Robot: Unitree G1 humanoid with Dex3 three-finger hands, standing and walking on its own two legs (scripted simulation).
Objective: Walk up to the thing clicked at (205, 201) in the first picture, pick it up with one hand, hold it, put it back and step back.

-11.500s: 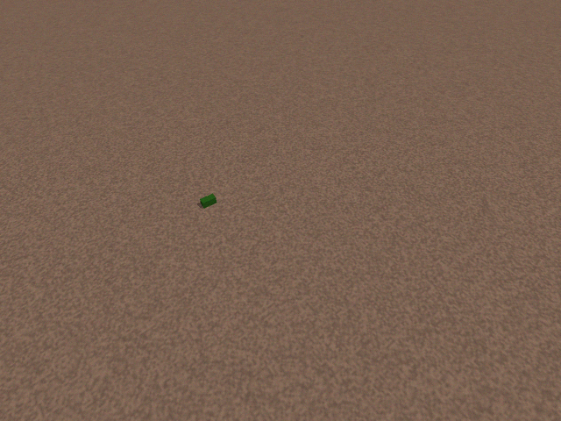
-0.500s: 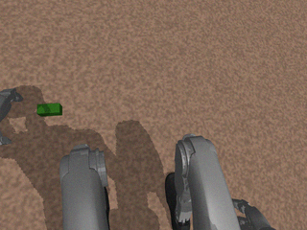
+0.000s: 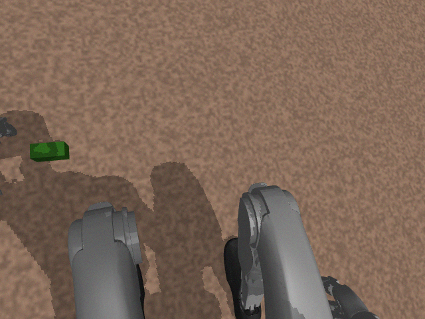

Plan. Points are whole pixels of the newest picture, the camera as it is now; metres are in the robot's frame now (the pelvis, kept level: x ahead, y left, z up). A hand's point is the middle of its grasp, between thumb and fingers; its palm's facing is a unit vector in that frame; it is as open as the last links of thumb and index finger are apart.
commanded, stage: rise first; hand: left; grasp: from above
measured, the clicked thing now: (50, 151) +0.46 +0.33 -0.30
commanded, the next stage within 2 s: approach in 1.70 s
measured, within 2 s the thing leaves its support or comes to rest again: neither
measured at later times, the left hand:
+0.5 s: hand out of the picture +0.41 +0.37 -0.16, palm faces -0.44 -0.10 -0.89, open 11.5 cm
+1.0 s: hand out of the picture +0.41 +0.37 -0.16, palm faces -0.46 -0.08 -0.89, open 10.6 cm
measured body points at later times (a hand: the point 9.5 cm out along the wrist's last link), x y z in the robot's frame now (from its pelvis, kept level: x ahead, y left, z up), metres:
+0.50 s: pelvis +0.00 +0.00 +0.00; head +0.23 +0.09 +0.37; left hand +0.43 +0.38 -0.11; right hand +0.09 -0.28 -0.11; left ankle +0.07 +0.14 -0.28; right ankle +0.10 -0.13 -0.28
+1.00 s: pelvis +0.00 +0.00 +0.00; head +0.23 +0.09 +0.37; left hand +0.43 +0.37 -0.11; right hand +0.08 -0.27 -0.11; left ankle +0.07 +0.14 -0.28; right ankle +0.10 -0.13 -0.28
